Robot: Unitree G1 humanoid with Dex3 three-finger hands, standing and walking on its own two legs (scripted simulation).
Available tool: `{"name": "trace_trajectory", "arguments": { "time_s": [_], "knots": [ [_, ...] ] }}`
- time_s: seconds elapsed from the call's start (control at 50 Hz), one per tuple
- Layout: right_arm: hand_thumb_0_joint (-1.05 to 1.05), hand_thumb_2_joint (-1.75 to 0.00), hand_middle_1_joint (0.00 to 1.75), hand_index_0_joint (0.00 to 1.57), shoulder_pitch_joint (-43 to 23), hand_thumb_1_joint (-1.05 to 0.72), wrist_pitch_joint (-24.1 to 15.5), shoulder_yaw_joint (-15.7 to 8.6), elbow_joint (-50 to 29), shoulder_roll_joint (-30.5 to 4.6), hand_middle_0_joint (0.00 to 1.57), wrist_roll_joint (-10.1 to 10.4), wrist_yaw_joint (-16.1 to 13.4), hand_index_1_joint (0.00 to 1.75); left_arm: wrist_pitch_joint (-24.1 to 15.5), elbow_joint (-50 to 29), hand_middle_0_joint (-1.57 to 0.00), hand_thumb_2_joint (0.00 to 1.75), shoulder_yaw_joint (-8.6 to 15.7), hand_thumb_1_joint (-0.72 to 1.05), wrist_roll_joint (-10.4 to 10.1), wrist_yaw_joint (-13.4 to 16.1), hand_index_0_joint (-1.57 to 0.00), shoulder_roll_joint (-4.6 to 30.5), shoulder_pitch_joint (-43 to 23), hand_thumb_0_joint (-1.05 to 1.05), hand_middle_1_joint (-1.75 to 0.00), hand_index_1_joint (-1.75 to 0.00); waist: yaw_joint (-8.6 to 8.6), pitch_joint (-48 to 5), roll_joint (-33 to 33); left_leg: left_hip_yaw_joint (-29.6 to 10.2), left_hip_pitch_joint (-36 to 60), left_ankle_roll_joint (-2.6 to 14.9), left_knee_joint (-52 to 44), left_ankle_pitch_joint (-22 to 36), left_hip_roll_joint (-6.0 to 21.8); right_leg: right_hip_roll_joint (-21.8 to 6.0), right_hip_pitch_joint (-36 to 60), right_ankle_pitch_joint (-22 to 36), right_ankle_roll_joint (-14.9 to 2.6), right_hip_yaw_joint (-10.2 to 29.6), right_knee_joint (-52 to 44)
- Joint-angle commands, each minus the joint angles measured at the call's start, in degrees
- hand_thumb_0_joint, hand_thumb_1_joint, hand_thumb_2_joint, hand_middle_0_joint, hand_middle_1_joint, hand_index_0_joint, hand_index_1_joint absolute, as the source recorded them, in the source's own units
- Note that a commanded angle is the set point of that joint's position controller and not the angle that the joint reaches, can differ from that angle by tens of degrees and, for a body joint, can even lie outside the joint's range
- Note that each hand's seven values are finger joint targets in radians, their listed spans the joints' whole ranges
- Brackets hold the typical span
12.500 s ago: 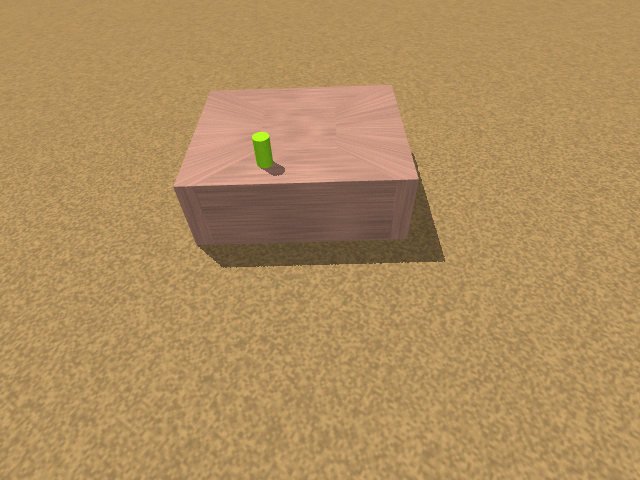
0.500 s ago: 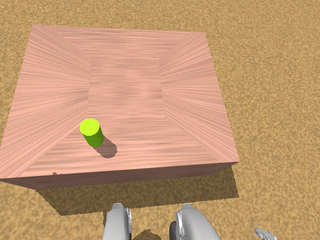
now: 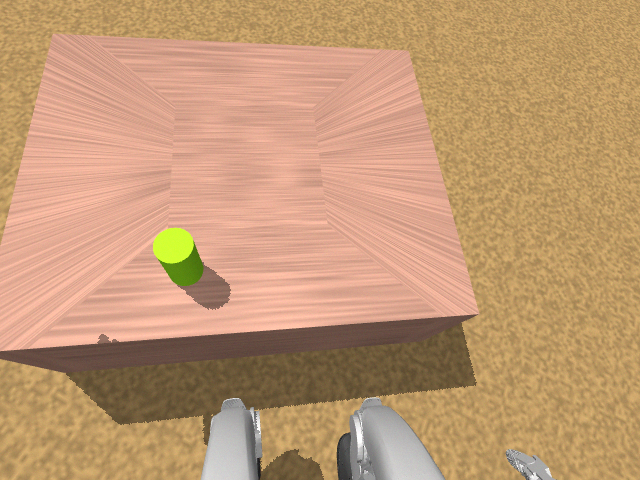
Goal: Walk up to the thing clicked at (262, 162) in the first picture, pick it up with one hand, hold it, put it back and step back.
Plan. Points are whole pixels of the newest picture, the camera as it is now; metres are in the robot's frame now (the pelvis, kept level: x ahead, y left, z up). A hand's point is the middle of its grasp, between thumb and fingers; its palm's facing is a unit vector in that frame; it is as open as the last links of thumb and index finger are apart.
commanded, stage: go down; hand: left
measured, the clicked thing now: (180, 258) +0.49 +0.21 -0.27
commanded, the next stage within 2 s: none
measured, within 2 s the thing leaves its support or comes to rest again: neither
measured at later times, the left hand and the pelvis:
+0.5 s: hand out of the picture +0.40 +0.41 +0.05, palm faces +0.24 -0.97 -0.03, open 17.3 cm; pelvis +0.00 +0.00 +0.00, yaw +0 degrees
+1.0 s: hand out of the picture +0.40 +0.41 +0.05, palm faces +0.25 -0.97 -0.01, open 17.3 cm; pelvis +0.00 +0.00 -0.01, yaw +0 degrees
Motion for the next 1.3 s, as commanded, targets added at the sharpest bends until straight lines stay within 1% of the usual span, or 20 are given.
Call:
{"name": "trace_trajectory", "arguments": {
  "time_s": [0.0, 0.02, 0.08, 0.16, 0.26, 0.38, 0.42, 0.46, 0.48, 0.52, 0.56, 0.6, 0.64, 0.8, 0.84, 0.98, 1.06, 1.12, 1.22, 1.28],
  "knots": [
    [0.00, -0.90, 0.30, 0.20, 8.64, -0.90, -1.10, -4.61, -2.59, -12.60, 0.20, 0.40, -1.00, 0.30, -3.65, -12.69, -0.04, 0.06, 2.82, -0.50, -2.25, -0.28, -0.03, 23.33, -14.16, 0.00, -0.04, -0.05, 1.84, -28.38, 13.93, -2.17, 31.80, 0.07, -9.73, 21.01, -1.25, 1.24, 3.83, 12.85, -3.27, 0.53, -7.50],
    [0.00, -0.90, 0.30, 0.20, 9.12, -0.91, -1.03, -4.63, -1.62, -12.36, 0.20, 0.43, -1.01, 0.30, -3.44, -10.80, -0.05, 0.06, 2.16, -0.50, -2.35, -0.39, -0.03, 21.47, -13.00, 0.00, -0.04, -0.05, 1.47, -28.78, 13.93, -2.49, 32.30, -0.06, -9.53, 21.64, -1.18, 1.31, 3.08, 12.97, -3.30, 0.30, -7.12],
    [0.00, -0.90, 0.30, 0.20, 8.57, -0.91, -0.98, -4.56, -2.26, -12.30, 0.20, 0.57, -1.14, 0.30, -3.79, -13.53, -0.05, 0.05, 3.44, -0.51, -2.52, -0.12, -0.04, 24.18, -14.64, 0.00, -0.04, -0.05, 2.10, -28.94, 13.91, -1.77, 30.87, 0.28, -9.76, 18.28, -1.47, 1.28, 4.63, 11.84, -3.17, 0.83, -7.78],
    [0.00, -0.90, 0.30, 0.20, 8.29, -0.91, -1.03, -4.31, -1.74, -12.23, 0.20, 0.53, -1.21, 0.30, -3.91, -12.36, -0.05, 0.06, 4.62, -0.49, -2.79, 0.13, -0.03, 24.52, -13.44, 0.00, -0.04, -0.05, 2.15, -28.66, 13.95, -2.08, 31.37, 0.17, -9.53, 20.35, -1.40, 1.26, 4.07, 12.44, -3.28, 0.53, -7.27],
    [0.00, -0.90, 0.30, 0.20, 7.72, -0.91, -1.03, -4.38, -1.49, -12.11, 0.20, 0.40, -1.36, 0.30, -4.63, -12.46, -0.05, 0.05, 4.10, -0.49, -2.65, -0.58, -0.04, 24.24, -13.24, 0.00, -0.04, -0.05, 2.66, -27.17, 14.93, -1.87, 30.96, 0.04, -9.45, 20.21, -1.43, 1.31, 2.61, 12.01, -3.36, 0.75, -7.04],
    [0.00, -0.90, 0.30, 0.20, 8.15, -0.91, -1.24, -4.36, -1.42, -12.05, 0.20, 0.69, -1.25, 0.30, -4.91, -10.74, -0.05, 0.05, 3.29, -0.49, -3.63, -1.44, -0.04, 22.54, -12.93, 0.00, -0.04, -0.05, 1.51, -26.67, 12.81, -1.67, 28.26, 0.46, -9.06, 17.17, -1.65, 1.30, 3.93, 11.51, -3.30, 1.01, -7.30],
    [0.00, -0.90, 0.30, 0.20, 7.38, -0.91, -1.37, -4.54, -2.27, -12.45, 0.20, 0.63, -1.25, 0.30, -5.39, -13.35, -0.05, 0.05, 4.79, -0.51, -4.18, -1.70, -0.04, 24.41, -14.22, 0.00, -0.05, -0.05, 1.70, -28.94, 13.05, -1.68, 28.71, 0.48, -8.64, 18.15, -1.67, 1.16, 5.13, 12.27, -3.18, 1.09, -7.00],
    [0.00, -0.90, 0.30, 0.20, 8.44, -0.91, -1.28, -4.33, -0.96, -12.10, 0.20, 0.62, -1.18, 0.30, -5.21, -11.76, -0.05, 0.05, 3.35, -0.49, -4.23, -2.01, -0.04, 22.55, -13.97, 0.00, -0.04, -0.04, 1.43, -29.05, 13.92, -1.98, 29.59, 0.30, -8.25, 19.85, -1.61, 1.18, 3.89, 12.94, -3.31, 0.90, -6.62],
    [0.00, -0.90, 0.30, 0.20, 7.63, -0.91, -1.31, -4.31, -1.79, -12.43, 0.20, 0.62, -1.33, 0.30, -5.40, -13.61, -0.04, 0.06, 4.75, -0.49, -4.09, -1.84, -0.03, 25.13, -14.65, 0.00, -0.04, -0.05, 2.11, -29.19, 14.11, -1.63, 29.49, 0.43, -8.36, 19.23, -1.72, 1.18, 4.17, 12.68, -3.22, 1.13, -6.87],
    [0.00, -0.90, 0.30, 0.20, 8.47, -0.91, -1.25, -4.42, -0.65, -12.18, 0.20, 0.73, -1.34, 0.30, -5.32, -12.42, -0.05, 0.05, 3.21, -0.47, -4.18, -2.09, -0.04, 22.61, -13.83, 0.00, -0.04, -0.05, 1.88, -29.08, 14.93, -2.02, 30.44, 0.05, -8.76, 19.53, -1.67, 1.27, 3.01, 12.17, -3.44, 0.91, -6.59],
    [0.00, -0.90, 0.30, 0.20, 8.05, -0.91, -1.14, -4.44, -1.19, -12.66, 0.20, 0.58, -1.29, 0.30, -5.48, -14.73, -0.04, 0.06, 5.47, -0.49, -4.02, -1.86, -0.04, 26.00, -14.63, 0.00, -0.04, -0.05, 2.93, -30.25, 16.69, -2.34, 32.44, -0.26, -8.75, 21.53, -1.53, 1.19, 2.09, 12.11, -3.57, 0.58, -6.10],
    [0.00, -0.90, 0.30, 0.20, 8.29, -0.91, -1.11, -4.22, -0.48, -12.56, 0.20, 0.57, -1.35, 0.30, -5.42, -13.82, -0.05, 0.06, 4.29, -0.45, -4.19, -2.23, -0.04, 24.70, -15.40, 0.00, -0.04, -0.04, 2.31, -30.24, 17.97, -2.88, 34.58, -0.70, -8.61, 23.88, -1.23, 1.43, 0.45, 12.51, -3.62, 0.16, -5.83],
    [0.00, -0.90, 0.30, 0.20, 7.63, -0.91, -1.26, -4.28, -1.51, -12.81, 0.20, 0.44, -1.47, 0.30, -5.36, -13.97, -0.04, 0.06, 5.44, -0.46, -4.33, -2.03, -0.03, 25.22, -15.24, 0.00, -0.04, -0.04, 2.01, -29.99, 16.92, -2.93, 34.36, -0.51, -8.53, 24.32, -1.20, 1.41, 0.72, 12.93, -3.53, 0.04, -5.93],
    [0.00, -0.90, 0.30, 0.20, 7.42, -0.91, -1.38, -4.06, -1.88, -12.09, 0.20, 0.81, -1.41, 0.30, -4.66, -10.06, -0.05, 0.05, 4.49, -0.51, -4.65, -2.32, -0.04, 22.81, -12.44, 0.00, -0.05, -0.05, 1.79, -27.49, 12.76, -1.99, 28.26, 0.44, -8.17, 18.93, -1.61, 1.49, 3.13, 12.24, -3.12, 0.70, -6.61],
    [0.00, -0.90, 0.30, 0.20, 6.64, -0.91, -1.47, -4.02, -2.96, -12.47, 0.20, 0.76, -1.36, 0.30, -5.16, -12.01, -0.04, 0.05, 5.97, -0.50, -4.85, -2.00, -0.04, 25.13, -13.73, 0.00, -0.05, -0.05, 2.03, -28.82, 13.61, -2.15, 28.79, 0.33, -7.96, 20.43, -1.59, 1.28, 3.44, 12.91, -3.19, 0.64, -6.17],
    [0.00, -0.90, 0.30, 0.20, 7.59, -0.91, -1.39, -4.08, -1.21, -12.25, 0.20, 0.74, -1.23, 0.30, -5.90, -11.88, -0.05, 0.05, 5.41, -0.50, -5.36, -2.62, -0.04, 23.66, -12.69, 0.00, -0.05, -0.05, 2.16, -28.50, 14.11, -2.32, 30.15, 0.15, -7.70, 21.66, -1.55, 1.36, 1.48, 12.75, -3.34, 0.67, -5.64],
    [0.00, -0.90, 0.30, 0.20, 6.80, -0.91, -1.61, -4.28, -1.77, -12.77, 0.20, 0.62, -1.32, 0.30, -6.74, -16.28, -0.04, 0.06, 6.89, -0.49, -5.56, -2.56, -0.04, 26.34, -16.46, 0.00, -0.05, -0.05, 2.34, -31.37, 17.26, -2.95, 32.98, -0.36, -7.76, 22.91, -1.18, 1.35, 0.26, 12.46, -3.47, 0.31, -4.68],
    [0.00, -0.90, 0.30, 0.20, 7.12, -0.91, -1.52, -4.16, -1.38, -12.24, 0.20, 0.55, -1.42, 0.30, -6.52, -14.11, -0.04, 0.06, 5.07, -0.50, -5.43, -2.83, -0.04, 23.57, -16.95, 0.00, -0.06, -0.06, 1.04, -29.47, 15.71, -2.56, 30.50, 0.03, -7.65, 19.67, -1.44, 1.36, 0.37, 11.44, -3.39, 0.63, -5.34],
    [0.00, -0.90, 0.30, 0.20, 6.54, -0.91, -1.60, -4.04, -2.45, -12.68, 0.20, 0.61, -1.53, 0.30, -6.02, -13.56, -0.04, 0.05, 6.68, -0.49, -5.23, -2.68, -0.04, 26.52, -16.27, 0.00, -0.05, -0.05, 2.32, -28.64, 15.70, -2.26, 28.86, 0.10, -7.98, 17.40, -1.57, 1.35, 1.24, 10.35, -3.43, 0.68, -5.55],
    [0.00, -0.90, 0.30, 0.20, 7.01, -0.91, -1.51, -3.65, -2.04, -12.22, 0.20, 0.68, -1.39, 0.30, -5.83, -11.30, -0.05, 0.05, 5.66, -0.51, -5.55, -3.08, -0.05, 24.38, -15.31, 0.00, -0.06, -0.06, 1.82, -27.79, 15.40, -2.46, 27.95, 0.03, -7.80, 17.48, -1.56, 1.41, 0.68, 10.20, -3.49, 0.44, -5.22]
  ]
}}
